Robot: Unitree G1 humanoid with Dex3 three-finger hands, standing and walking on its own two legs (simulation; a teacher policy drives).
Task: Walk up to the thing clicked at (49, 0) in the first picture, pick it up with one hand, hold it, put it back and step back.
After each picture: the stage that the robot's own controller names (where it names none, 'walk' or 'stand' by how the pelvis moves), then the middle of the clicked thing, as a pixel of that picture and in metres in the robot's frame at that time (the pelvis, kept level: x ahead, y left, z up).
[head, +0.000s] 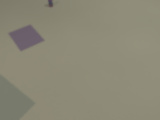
stand; (50, 2) +2.26 +0.45 -0.72
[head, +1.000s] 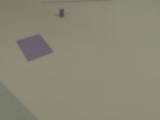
walk; (61, 13) +2.14 +0.21 -0.71
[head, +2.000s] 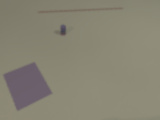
walk; (63, 30) +1.50 +0.14 -0.72
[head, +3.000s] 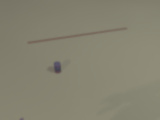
walk; (57, 67) +0.97 +0.20 -0.71
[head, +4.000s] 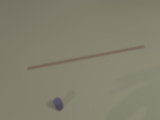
walk; (58, 104) +0.58 +0.24 -0.70
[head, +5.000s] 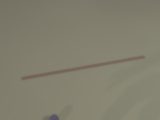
stand; out of the picture +0.44 +0.22 -0.71
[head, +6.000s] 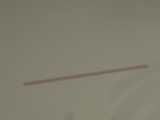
stand; out of the picture +0.40 +0.20 -0.73
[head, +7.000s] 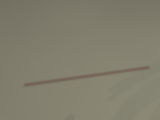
stand; out of the picture +0.39 +0.20 -0.73
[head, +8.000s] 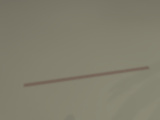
stand; out of the picture +0.39 +0.20 -0.73
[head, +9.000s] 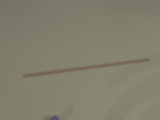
go down; out of the picture +0.40 +0.19 -0.72
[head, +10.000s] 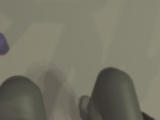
go down; out of the picture +0.47 +0.26 -0.29
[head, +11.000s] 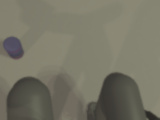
approach; (14, 48) +0.47 +0.25 -0.29
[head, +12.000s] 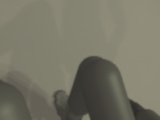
close in; out of the picture +0.45 +0.30 -0.22
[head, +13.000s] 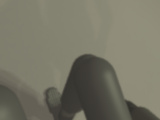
close; out of the picture +0.44 +0.31 -0.22
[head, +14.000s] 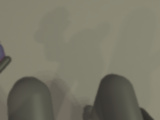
lift; out of the picture +0.38 +0.28 -0.10
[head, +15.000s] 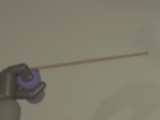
hold; (32, 87) +0.33 +0.17 +0.02
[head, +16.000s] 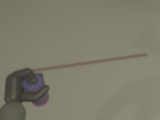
hold; (37, 90) +0.32 +0.17 -0.01
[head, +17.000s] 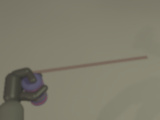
hold; (35, 90) +0.33 +0.17 -0.01
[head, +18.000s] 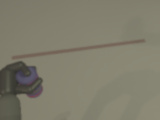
crouch; (30, 83) +0.35 +0.18 -0.05
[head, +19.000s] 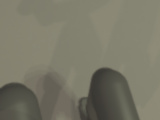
lower; out of the picture +0.50 +0.28 -0.10
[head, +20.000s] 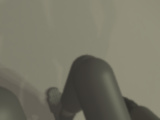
lower; out of the picture +0.43 +0.32 -0.23
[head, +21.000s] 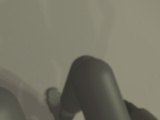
lower; out of the picture +0.44 +0.32 -0.23
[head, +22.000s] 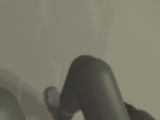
lower; out of the picture +0.44 +0.32 -0.23
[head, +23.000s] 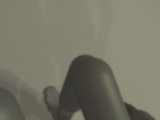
lower; out of the picture +0.44 +0.32 -0.23
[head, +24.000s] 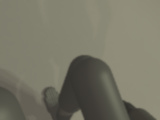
open; out of the picture +0.44 +0.32 -0.24
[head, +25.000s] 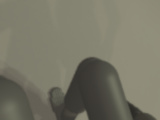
stand; out of the picture +0.44 +0.31 -0.24
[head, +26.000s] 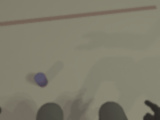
walk; (41, 80) +0.46 +0.22 -0.50
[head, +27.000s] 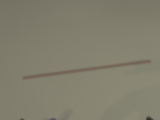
stand; out of the picture +0.42 +0.21 -0.67
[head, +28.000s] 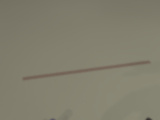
stand; out of the picture +0.42 +0.21 -0.67
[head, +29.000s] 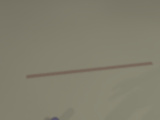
stand; out of the picture +0.42 +0.20 -0.70
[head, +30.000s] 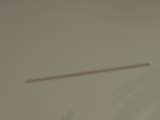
stand; out of the picture +0.42 +0.21 -0.72
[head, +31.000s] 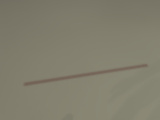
stand; out of the picture +0.40 +0.21 -0.73
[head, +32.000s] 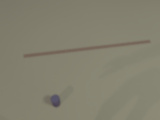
walk; (55, 101) +0.48 +0.18 -0.69
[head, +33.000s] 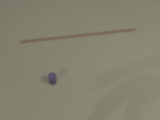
walk; (52, 78) +0.68 +0.20 -0.71
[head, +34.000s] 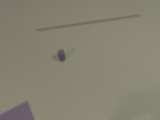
stand; (61, 55) +1.01 +0.27 -0.70
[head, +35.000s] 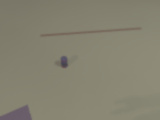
stand; (64, 62) +1.02 +0.18 -0.71
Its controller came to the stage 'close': yes
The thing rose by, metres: 0.70
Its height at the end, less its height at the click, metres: +0.00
